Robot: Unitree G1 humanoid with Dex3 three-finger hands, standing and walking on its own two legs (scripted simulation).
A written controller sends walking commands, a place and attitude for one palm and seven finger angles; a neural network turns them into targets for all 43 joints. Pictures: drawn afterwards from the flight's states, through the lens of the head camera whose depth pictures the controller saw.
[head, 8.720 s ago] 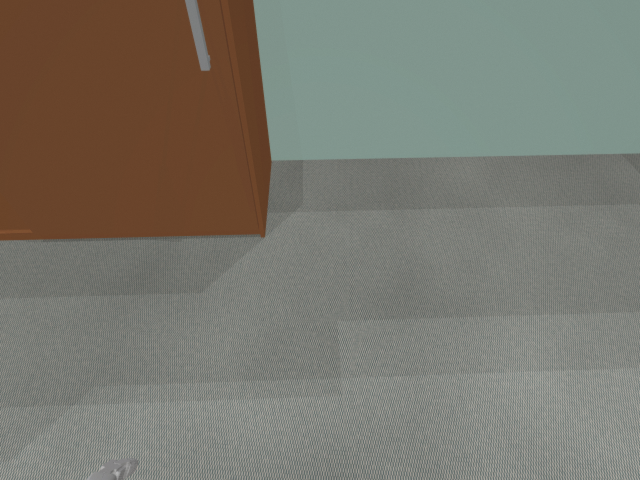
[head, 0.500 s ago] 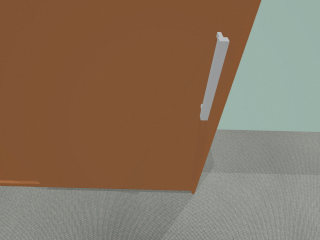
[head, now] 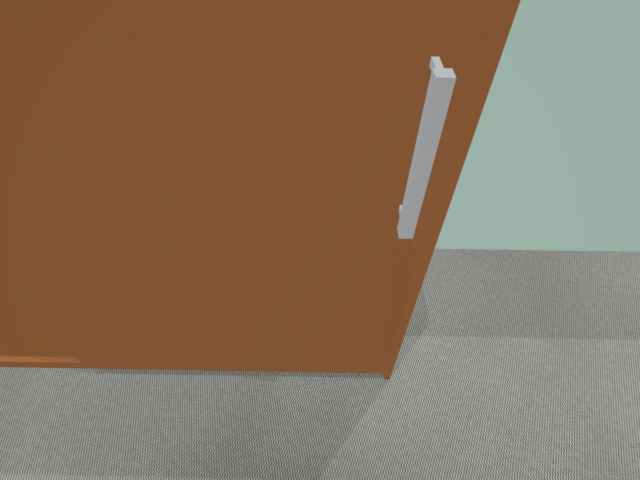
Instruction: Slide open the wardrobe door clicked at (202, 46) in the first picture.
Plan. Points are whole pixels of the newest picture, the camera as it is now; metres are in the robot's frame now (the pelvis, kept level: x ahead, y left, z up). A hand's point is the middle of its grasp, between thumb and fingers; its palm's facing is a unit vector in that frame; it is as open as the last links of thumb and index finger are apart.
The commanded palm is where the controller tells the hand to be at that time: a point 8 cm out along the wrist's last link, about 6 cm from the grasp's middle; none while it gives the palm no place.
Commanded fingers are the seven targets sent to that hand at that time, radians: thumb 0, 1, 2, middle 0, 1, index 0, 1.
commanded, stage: look again from close up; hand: right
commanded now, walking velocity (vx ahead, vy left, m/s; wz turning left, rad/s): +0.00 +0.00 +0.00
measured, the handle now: (418, 159) +0.52 -0.11 +0.13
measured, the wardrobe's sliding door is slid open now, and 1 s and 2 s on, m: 0.00 0.00 0.00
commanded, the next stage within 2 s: raise the hand with hooked fingers in 0.64 s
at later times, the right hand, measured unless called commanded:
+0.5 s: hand out of the picture +0.02 -0.18 -0.17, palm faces +0.00 +0.98 -0.22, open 7.3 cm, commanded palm none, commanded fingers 0.00 -0.90 -0.90 0.20 0.30 0.20 0.30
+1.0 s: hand (480, 419) +0.20 -0.17 +0.01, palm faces +0.09 +0.99 -0.06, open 7.8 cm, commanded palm +0.12 -0.23 -0.03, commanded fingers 0.00 -0.57 -0.76 0.22 0.51 0.22 0.51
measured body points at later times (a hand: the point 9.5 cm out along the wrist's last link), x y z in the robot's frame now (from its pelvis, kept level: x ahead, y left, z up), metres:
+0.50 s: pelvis +0.01 +0.01 +0.00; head +0.02 +0.01 +0.45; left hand +0.04 +0.25 -0.15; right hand +0.02 -0.23 -0.16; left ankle -0.03 +0.15 -0.74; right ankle +0.01 -0.10 -0.74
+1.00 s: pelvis -0.02 +0.03 -0.03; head -0.01 +0.03 +0.42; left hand +0.15 +0.28 -0.11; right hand +0.19 -0.22 +0.02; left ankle -0.03 +0.15 -0.74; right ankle +0.01 -0.10 -0.74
